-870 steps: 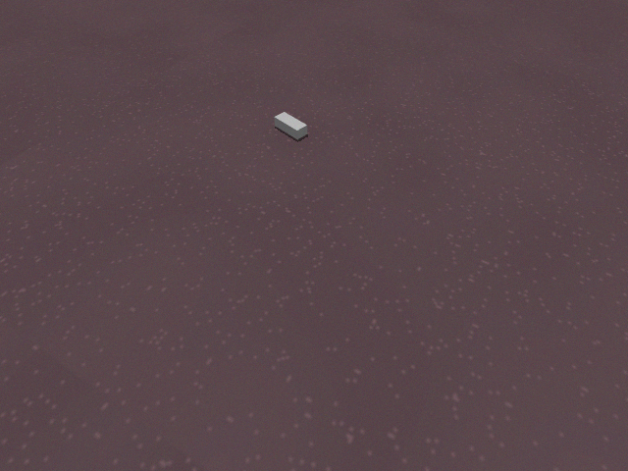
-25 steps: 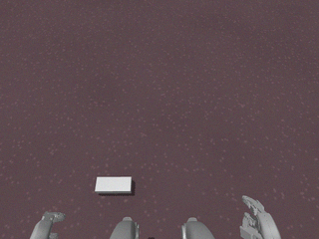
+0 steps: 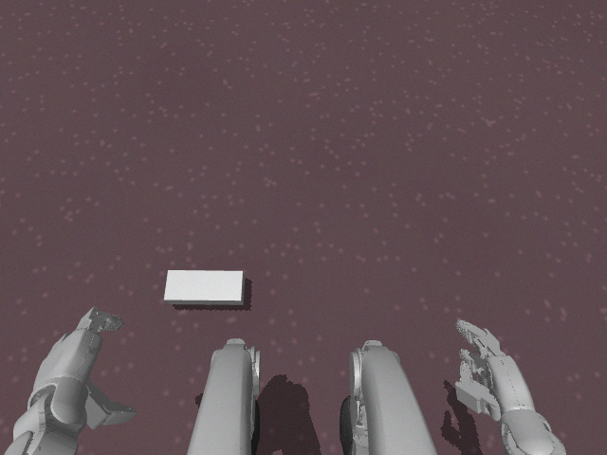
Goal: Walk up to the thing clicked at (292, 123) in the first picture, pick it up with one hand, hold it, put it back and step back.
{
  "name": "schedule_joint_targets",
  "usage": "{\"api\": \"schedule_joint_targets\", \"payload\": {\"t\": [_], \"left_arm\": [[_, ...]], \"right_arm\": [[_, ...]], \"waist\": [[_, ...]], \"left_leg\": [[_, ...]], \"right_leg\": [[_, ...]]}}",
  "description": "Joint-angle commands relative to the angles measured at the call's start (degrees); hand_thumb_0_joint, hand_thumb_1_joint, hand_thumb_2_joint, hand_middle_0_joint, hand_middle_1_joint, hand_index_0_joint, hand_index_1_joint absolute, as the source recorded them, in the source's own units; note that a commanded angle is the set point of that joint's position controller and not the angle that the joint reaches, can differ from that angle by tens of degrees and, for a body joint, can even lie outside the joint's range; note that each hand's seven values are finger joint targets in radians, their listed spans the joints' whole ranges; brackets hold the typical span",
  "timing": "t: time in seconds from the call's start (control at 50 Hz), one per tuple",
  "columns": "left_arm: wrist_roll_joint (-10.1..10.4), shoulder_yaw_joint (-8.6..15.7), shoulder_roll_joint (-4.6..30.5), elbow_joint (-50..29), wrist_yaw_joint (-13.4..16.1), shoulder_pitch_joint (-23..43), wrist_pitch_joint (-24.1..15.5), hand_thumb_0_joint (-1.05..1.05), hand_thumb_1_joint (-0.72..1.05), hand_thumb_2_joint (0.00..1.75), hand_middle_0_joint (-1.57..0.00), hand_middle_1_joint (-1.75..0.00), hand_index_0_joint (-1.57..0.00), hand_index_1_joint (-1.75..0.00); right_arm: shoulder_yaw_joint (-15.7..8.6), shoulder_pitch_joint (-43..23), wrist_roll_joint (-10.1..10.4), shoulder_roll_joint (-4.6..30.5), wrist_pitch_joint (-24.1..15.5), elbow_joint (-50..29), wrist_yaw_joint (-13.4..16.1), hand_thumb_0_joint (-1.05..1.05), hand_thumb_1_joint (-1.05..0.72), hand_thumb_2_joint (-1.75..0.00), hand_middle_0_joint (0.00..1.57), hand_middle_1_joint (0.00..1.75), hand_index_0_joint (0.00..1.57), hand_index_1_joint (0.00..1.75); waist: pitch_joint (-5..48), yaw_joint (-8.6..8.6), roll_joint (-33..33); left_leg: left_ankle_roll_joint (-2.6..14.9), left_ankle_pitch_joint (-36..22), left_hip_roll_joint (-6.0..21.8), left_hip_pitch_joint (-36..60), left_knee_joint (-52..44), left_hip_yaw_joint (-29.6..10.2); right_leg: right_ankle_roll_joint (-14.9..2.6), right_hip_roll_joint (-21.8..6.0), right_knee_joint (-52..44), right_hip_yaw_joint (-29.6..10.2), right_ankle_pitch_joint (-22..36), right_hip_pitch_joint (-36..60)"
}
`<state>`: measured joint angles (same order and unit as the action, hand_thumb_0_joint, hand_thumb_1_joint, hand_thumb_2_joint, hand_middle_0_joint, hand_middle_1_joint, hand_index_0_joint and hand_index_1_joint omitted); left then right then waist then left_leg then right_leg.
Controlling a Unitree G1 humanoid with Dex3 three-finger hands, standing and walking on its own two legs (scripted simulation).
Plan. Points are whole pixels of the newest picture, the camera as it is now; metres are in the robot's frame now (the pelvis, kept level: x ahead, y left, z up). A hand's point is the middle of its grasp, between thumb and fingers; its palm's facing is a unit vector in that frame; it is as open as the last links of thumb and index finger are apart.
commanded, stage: rise first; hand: left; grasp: from above
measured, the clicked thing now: (206, 287) +0.44 +0.24 -0.53
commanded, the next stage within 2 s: none
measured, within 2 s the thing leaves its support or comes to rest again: neither
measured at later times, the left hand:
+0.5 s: hand (141, 324) +0.31 +0.31 -0.31, palm faces -0.49 -0.22 -0.84, open 14.1 cm
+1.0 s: hand (158, 308) +0.36 +0.30 -0.37, palm faces -0.48 -0.05 -0.88, open 14.2 cm
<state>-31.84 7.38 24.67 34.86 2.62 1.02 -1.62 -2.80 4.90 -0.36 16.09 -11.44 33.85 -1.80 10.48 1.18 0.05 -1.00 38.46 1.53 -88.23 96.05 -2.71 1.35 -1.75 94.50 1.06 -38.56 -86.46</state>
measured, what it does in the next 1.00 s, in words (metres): lowers itself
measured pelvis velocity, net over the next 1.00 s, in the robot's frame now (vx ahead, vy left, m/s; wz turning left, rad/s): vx -0.05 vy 0.00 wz -0.08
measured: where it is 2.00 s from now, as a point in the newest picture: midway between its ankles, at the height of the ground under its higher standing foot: outside the picture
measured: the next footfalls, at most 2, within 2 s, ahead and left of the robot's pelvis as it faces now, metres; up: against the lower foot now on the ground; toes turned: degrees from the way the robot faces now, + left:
none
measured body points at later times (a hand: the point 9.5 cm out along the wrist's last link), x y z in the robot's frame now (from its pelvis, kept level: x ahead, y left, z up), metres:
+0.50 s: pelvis -0.06 +0.00 -0.17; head +0.16 +0.03 +0.23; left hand +0.34 +0.32 -0.26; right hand +0.05 -0.28 -0.30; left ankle +0.04 +0.13 -0.53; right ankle +0.04 -0.14 -0.53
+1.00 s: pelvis -0.05 +0.00 -0.21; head +0.17 +0.05 +0.17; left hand +0.38 +0.30 -0.32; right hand +0.04 -0.28 -0.33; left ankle +0.04 +0.13 -0.53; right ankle +0.04 -0.14 -0.53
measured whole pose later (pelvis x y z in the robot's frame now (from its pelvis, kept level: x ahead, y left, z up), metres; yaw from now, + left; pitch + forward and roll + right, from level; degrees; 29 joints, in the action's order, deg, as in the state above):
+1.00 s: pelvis -0.05 +0.00 -0.21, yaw -5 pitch +32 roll -7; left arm -72.1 8.3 40.5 72.7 19.9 41.8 -20.0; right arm -1.6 4.9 -7.5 15.6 -1.4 43.3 -7.5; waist 4.5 6.5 -1.0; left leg -1.1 38.7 0.2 -129.4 135.3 -7.7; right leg 2.3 -0.5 131.2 2.7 -38.5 -125.4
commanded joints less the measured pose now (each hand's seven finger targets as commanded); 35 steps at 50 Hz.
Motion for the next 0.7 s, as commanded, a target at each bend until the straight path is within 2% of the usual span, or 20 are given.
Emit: {"api": "schedule_joint_targets", "payload": {"t": [0.0, 0.04, 0.14, 0.18, 0.22, 0.24, 0.3, 0.36, 0.38, 0.4, 0.42, 0.44, 0.48, 0.5, 0.52, 0.56, 0.62, 0.68], "left_arm": [[-5.47, 5.82, 15.40, -2.19, 3.07, 9.29, -5.03, 0.00, -0.57, 0.99, -0.08, -1.07, -0.08, -1.07], [-7.73, 6.07, 16.41, -0.85, 3.65, 11.95, -6.23, 0.00, -0.59, 1.01, -0.09, -1.07, -0.08, -1.07], [-12.85, 6.92, 21.32, 2.66, 4.55, 23.31, -9.19, 0.00, -0.60, 1.03, -0.09, -1.06, -0.08, -1.07], [-14.99, 6.24, 22.04, 5.46, 4.91, 26.96, -10.07, 0.00, -0.60, 1.04, -0.09, -1.05, -0.08, -1.07], [-16.78, 7.36, 24.75, 8.11, 5.42, 29.74, -11.07, 0.00, -0.60, 1.04, -0.08, -1.05, -0.07, -1.06], [-17.56, 6.79, 24.33, 8.22, 5.53, 30.84, -11.54, 0.00, -0.59, 1.05, -0.07, -1.06, -0.06, -1.06], [-20.29, 8.03, 28.83, 8.62, 6.46, 35.87, -12.79, 0.00, -0.59, 1.05, -0.07, -1.05, -0.06, -1.06], [-22.25, 6.56, 26.89, 12.79, 7.27, 37.10, -13.89, 0.00, -0.55, 1.05, -0.05, -1.02, -0.04, -1.03], [-22.83, 6.79, 28.43, 12.68, 7.74, 39.38, -14.51, 0.00, -0.55, 1.05, -0.05, -1.01, -0.04, -1.02], [-23.78, 7.14, 28.89, 13.97, 8.26, 39.12, -14.87, 0.00, -0.56, 1.06, -0.05, -1.01, -0.04, -1.02], [-24.48, 6.95, 30.18, 12.16, 8.78, 42.46, -15.42, 0.00, -0.55, 1.05, -0.05, -1.01, -0.04, -1.01], [-25.30, 6.83, 29.46, 16.09, 9.24, 41.07, -15.42, 0.00, -0.56, 1.06, -0.05, -1.00, -0.04, -1.01], [-26.34, 5.53, 28.67, 17.72, 10.13, 42.37, -16.18, 0.00, -0.56, 1.06, -0.05, -0.98, -0.04, -1.00], [-27.07, 5.20, 28.71, 18.38, 10.62, 43.55, -16.50, 0.00, -0.56, 1.06, -0.05, -0.98, -0.04, -1.00], [-27.82, 5.41, 30.17, 17.36, 11.31, 46.05, -16.85, 0.00, -0.57, 1.06, -0.05, -0.97, -0.04, -0.99], [-29.41, 4.78, 29.52, 20.95, 12.44, 45.93, -17.02, 0.00, -0.57, 1.06, -0.05, -0.96, -0.04, -0.98], [-31.82, 4.92, 30.89, 21.84, 14.23, 48.75, -17.47, 0.00, -0.57, 1.06, -0.05, -0.96, -0.04, -0.97], [-33.88, 4.64, 30.78, 24.30, 15.78, 49.95, -17.56, 0.00, -0.57, 1.05, -0.05, -0.96, -0.04, -0.97]], "right_arm": [[-4.53, 3.41, 0.25, 9.56, -1.33, -2.74, -0.19, 0.00, -0.91, -0.91, 0.20, 0.30, 0.20, 0.30], [-4.93, 3.71, -0.03, 10.06, -0.86, -1.79, -0.48, 0.00, -0.93, -0.91, 0.20, 0.30, 0.20, 0.30], [-5.47, 5.56, -0.71, 10.39, 0.80, 0.09, -1.31, 0.00, -0.94, -0.91, 0.20, 0.30, 0.20, 0.30], [-5.50, 6.36, -0.82, 10.54, 1.42, 0.67, -1.44, 0.00, -0.93, -0.91, 0.20, 0.30, 0.20, 0.30], [-5.45, 6.96, -0.90, 10.65, 2.13, 1.47, -1.45, 0.00, -0.92, -0.91, 0.20, 0.30, 0.20, 0.30], [-5.43, 7.07, -1.15, 10.65, 2.47, 1.68, -1.53, 0.00, -0.91, -0.91, 0.20, 0.30, 0.20, 0.30], [-5.36, 7.68, -1.41, 11.10, 3.48, 2.45, -1.56, 0.00, -0.91, -0.91, 0.20, 0.30, 0.20, 0.30], [-5.12, 7.88, -1.76, 11.30, 4.56, 3.30, -1.91, 0.00, -0.87, -0.89, 0.20, 0.30, 0.20, 0.30], [-5.04, 7.86, -1.87, 11.50, 4.85, 3.44, -1.93, 0.00, -0.87, -0.89, 0.20, 0.30, 0.20, 0.30], [-4.84, 8.40, -2.02, 11.47, 5.30, 3.81, -2.02, 0.00, -0.87, -0.90, 0.20, 0.30, 0.20, 0.30], [-4.78, 8.15, -2.18, 11.67, 5.67, 4.02, -2.14, 0.00, -0.88, -0.90, 0.20, 0.30, 0.20, 0.30], [-4.84, 8.57, -2.44, 11.87, 6.11, 4.29, -2.32, 0.00, -0.88, -0.90, 0.20, 0.30, 0.20, 0.30], [-4.50, 8.51, -2.81, 11.92, 6.83, 4.61, -2.67, 0.00, -0.88, -0.90, 0.20, 0.30, 0.20, 0.30], [-4.44, 8.35, -3.01, 12.01, 7.05, 4.69, -2.82, 0.00, -0.88, -0.90, 0.20, 0.30, 0.20, 0.30], [-4.35, 8.10, -3.24, 11.95, 7.27, 4.66, -2.83, 0.00, -0.89, -0.90, 0.20, 0.30, 0.20, 0.30], [-4.20, 8.29, -3.67, 12.17, 7.92, 5.17, -3.11, 0.00, -0.89, -0.90, 0.20, 0.30, 0.20, 0.30], [-3.89, 8.88, -4.19, 12.39, 8.52, 5.68, -3.39, 0.00, -0.89, -0.90, 0.20, 0.30, 0.20, 0.30], [-3.79, 9.59, -4.79, 12.68, 9.08, 6.31, -3.90, 0.00, -0.89, -0.90, 0.20, 0.30, 0.20, 0.30]], "waist": [[27.30, -0.54, 5.53], [30.07, -1.14, 6.42], [34.42, -0.69, 3.73], [33.81, -0.12, 2.04], [34.42, -0.33, 0.99], [34.54, -0.47, 1.62], [36.06, -0.51, 3.75], [32.28, 0.65, 5.43], [31.46, 0.90, 6.21], [32.02, 0.69, 6.53], [32.51, 0.79, 8.32], [31.07, 1.52, 7.08], [29.19, 1.96, 8.45], [28.14, 2.11, 8.93], [28.85, 2.19, 9.55], [27.80, 2.81, 8.95], [29.89, 2.63, 11.13], [30.66, 3.29, 11.44]], "left_leg": [[1.61, -19.87, -1.40, 13.28, -4.31, 0.49], [1.44, -19.29, -1.30, 12.33, -1.82, 0.43], [2.27, -16.18, -1.58, 4.26, 5.80, 1.72], [2.47, -12.13, -1.66, -0.15, 7.64, 2.21], [2.76, -9.50, -1.77, -3.32, 9.49, 2.73], [2.82, -8.27, -1.78, -4.01, 10.11, 2.74], [2.85, -7.23, -1.86, -4.72, 12.29, 2.91], [2.72, -3.57, -1.78, -6.08, 12.50, 1.53], [2.73, -1.94, -1.77, -6.65, 12.73, 1.14], [2.55, -2.84, -1.74, -5.84, 12.85, 0.71], [2.59, -2.54, -1.74, -5.93, 13.64, 0.66], [2.64, -1.90, -1.73, -6.63, 14.07, 0.20], [2.45, -0.75, -1.79, -7.47, 14.15, -0.30], [2.49, 0.24, -1.67, -8.01, 14.34, -0.66], [2.52, 0.52, -1.82, -8.08, 14.90, -0.48], [2.53, 1.06, -1.95, -9.23, 15.94, -0.42], [2.27, -2.01, -2.17, -8.09, 17.77, -0.20], [2.16, -5.21, -2.34, -8.06, 19.38, -0.21]], "right_leg": [[-3.00, 1.86, -2.58, 0.80, 17.71, 4.82], [-3.12, 1.96, 0.13, 1.20, 16.65, 1.77], [-2.69, 2.06, 4.05, 1.22, 15.25, -0.14], [-2.48, 2.12, 4.77, 1.48, 12.18, -1.03], [-2.30, 2.34, 5.60, 1.49, 9.49, -1.29], [-2.34, 2.38, 6.29, 1.63, 8.21, -2.68], [-2.45, 2.49, 8.35, 2.01, 6.79, -4.92], [-2.79, 2.73, 11.24, 3.74, 3.65, -11.53], [-2.85, 2.72, 11.83, 3.97, 2.41, -12.59], [-2.94, 2.73, 12.88, 4.40, 3.28, -13.07], [-3.05, 2.62, 13.59, 4.38, 3.22, -14.25], [-3.07, 2.73, 14.32, 4.84, 2.62, -15.88], [-3.23, 2.64, 15.70, 5.28, 2.00, -18.14], [-3.21, 2.66, 16.40, 5.59, 1.52, -19.81], [-3.31, 2.63, 16.34, 5.45, 1.30, -19.73], [-3.32, 2.68, 17.20, 5.72, 0.75, -21.22], [-3.48, 2.56, 18.95, 5.91, 3.23, -22.56], [-3.43, 2.54, 20.52, 6.22, 5.83, -23.21]]}}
